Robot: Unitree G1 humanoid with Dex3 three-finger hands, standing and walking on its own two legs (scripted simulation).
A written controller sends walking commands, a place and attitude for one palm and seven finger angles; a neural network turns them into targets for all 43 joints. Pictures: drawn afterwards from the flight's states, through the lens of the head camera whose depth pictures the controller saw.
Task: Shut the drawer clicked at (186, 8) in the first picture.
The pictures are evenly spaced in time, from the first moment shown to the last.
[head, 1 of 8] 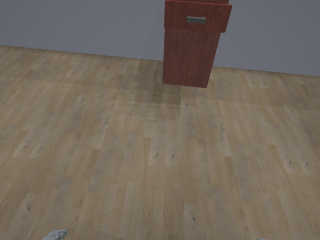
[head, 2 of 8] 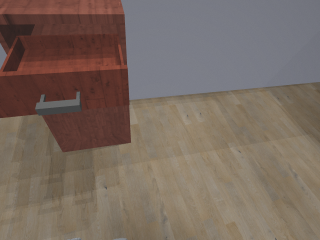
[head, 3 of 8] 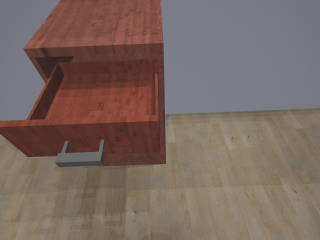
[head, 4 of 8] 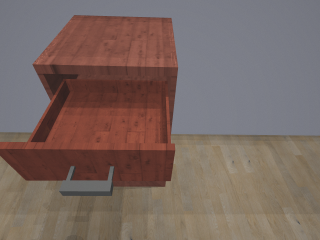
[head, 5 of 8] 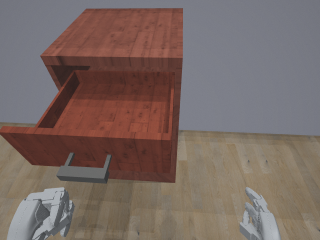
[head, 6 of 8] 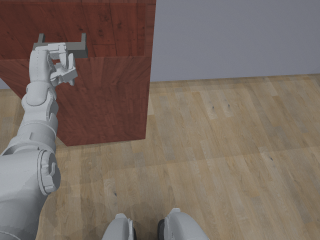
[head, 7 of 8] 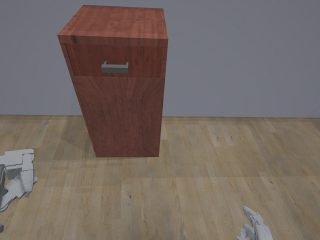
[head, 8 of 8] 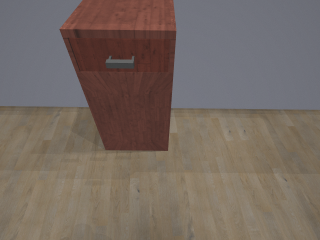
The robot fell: no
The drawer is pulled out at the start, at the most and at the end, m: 0.30 0.30 0.00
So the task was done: yes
